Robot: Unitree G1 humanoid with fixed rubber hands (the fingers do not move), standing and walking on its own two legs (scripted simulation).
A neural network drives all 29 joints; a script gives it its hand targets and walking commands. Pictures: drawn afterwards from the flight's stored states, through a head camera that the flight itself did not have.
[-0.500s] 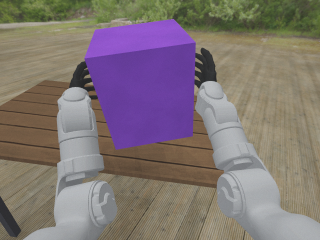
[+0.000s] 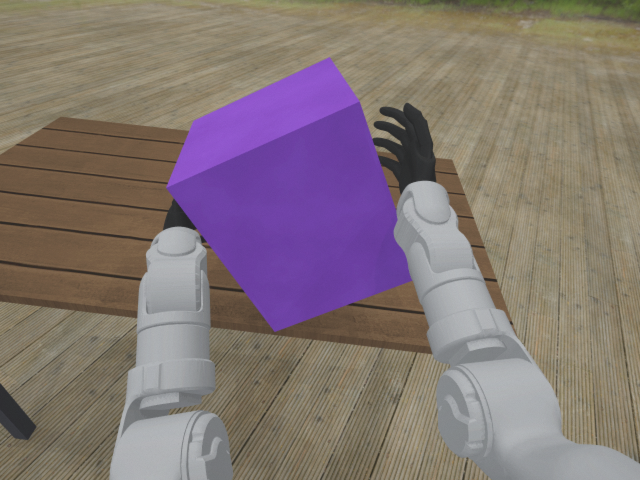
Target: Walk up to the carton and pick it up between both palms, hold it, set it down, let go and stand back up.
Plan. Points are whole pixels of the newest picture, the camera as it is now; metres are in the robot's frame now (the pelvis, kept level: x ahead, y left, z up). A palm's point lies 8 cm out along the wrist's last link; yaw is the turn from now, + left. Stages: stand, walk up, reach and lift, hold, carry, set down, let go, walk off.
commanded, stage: set down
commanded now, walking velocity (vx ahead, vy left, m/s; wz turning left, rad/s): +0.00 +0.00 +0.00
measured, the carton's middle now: (301, 196) +0.43 -0.04 +0.18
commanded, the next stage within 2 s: none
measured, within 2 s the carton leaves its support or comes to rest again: neither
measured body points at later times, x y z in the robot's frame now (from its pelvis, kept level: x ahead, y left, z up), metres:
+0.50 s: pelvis +0.01 +0.00 +0.00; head -0.06 +0.04 +0.44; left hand +0.40 +0.11 +0.15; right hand +0.38 -0.17 +0.22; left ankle +0.04 +0.12 -0.75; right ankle +0.01 -0.10 -0.75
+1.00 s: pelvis +0.01 +0.01 +0.00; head -0.04 +0.05 +0.45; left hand +0.42 +0.11 +0.14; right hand +0.39 -0.18 +0.19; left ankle +0.04 +0.12 -0.75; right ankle +0.01 -0.10 -0.75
